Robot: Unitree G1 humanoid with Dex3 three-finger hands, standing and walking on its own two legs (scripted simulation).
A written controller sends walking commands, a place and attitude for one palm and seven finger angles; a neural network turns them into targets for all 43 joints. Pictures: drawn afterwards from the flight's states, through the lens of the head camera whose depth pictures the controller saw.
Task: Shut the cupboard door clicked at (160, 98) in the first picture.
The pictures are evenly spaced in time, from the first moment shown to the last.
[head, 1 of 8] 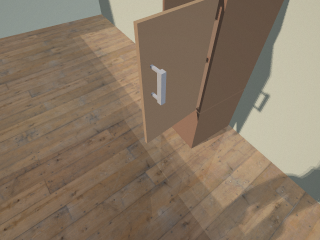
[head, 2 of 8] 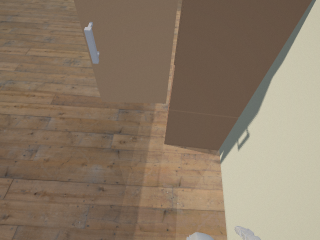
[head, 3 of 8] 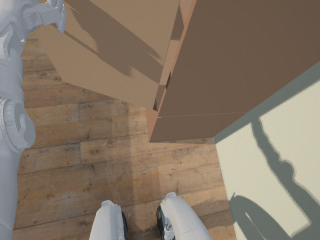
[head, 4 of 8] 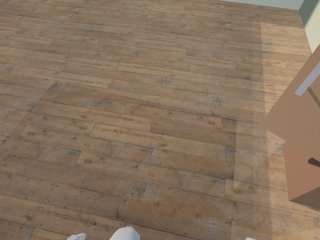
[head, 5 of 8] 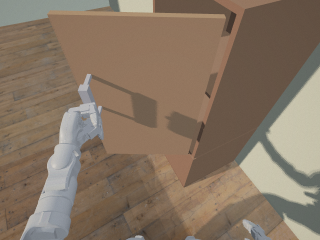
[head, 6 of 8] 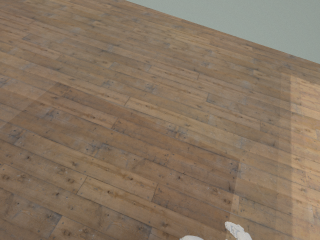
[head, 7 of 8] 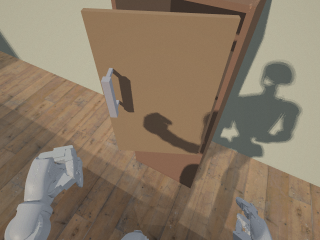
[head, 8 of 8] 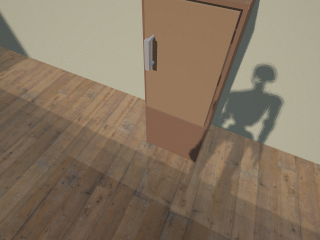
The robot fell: no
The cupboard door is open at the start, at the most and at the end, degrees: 96 96 0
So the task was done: yes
